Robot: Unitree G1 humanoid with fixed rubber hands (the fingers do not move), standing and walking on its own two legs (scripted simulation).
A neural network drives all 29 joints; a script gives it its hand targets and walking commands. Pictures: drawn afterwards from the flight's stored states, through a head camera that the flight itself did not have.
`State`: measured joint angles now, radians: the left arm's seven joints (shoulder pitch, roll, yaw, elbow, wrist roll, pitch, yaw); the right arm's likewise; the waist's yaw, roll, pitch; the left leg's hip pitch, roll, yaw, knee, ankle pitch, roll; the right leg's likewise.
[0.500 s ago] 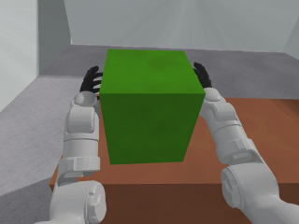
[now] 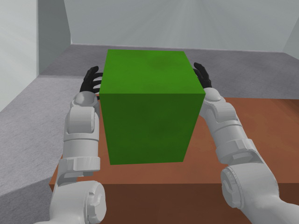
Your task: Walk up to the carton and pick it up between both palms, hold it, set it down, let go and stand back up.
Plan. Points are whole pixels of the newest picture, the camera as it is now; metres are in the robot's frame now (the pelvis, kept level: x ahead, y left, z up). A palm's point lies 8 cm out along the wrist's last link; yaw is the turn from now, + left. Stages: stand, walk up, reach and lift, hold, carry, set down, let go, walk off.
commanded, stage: hold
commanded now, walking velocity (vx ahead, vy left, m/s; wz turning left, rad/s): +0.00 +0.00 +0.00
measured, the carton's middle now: (147, 107) +0.38 +0.00 +0.19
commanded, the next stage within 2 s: none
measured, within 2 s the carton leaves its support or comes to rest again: neither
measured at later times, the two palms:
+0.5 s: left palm (88, 95) +0.36 +0.15 +0.24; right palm (203, 91) +0.37 -0.15 +0.24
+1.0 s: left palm (88, 95) +0.36 +0.15 +0.24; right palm (203, 90) +0.37 -0.15 +0.24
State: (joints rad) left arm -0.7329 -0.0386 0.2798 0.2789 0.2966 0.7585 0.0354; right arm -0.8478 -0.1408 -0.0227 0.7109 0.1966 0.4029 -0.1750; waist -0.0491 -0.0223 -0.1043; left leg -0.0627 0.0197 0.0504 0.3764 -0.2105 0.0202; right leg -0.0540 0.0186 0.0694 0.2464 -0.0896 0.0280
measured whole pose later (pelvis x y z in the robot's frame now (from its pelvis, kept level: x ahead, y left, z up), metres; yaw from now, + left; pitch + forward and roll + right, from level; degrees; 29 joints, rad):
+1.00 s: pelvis +0.00 +0.00 +0.00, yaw +0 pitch -6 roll -1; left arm -0.73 -0.04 0.28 0.28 0.30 0.76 0.04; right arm -0.85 -0.14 -0.02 0.71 0.20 0.41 -0.18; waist -0.05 -0.02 -0.11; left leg -0.06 0.02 0.05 0.38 -0.21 0.02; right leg -0.05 0.02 0.07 0.25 -0.09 0.03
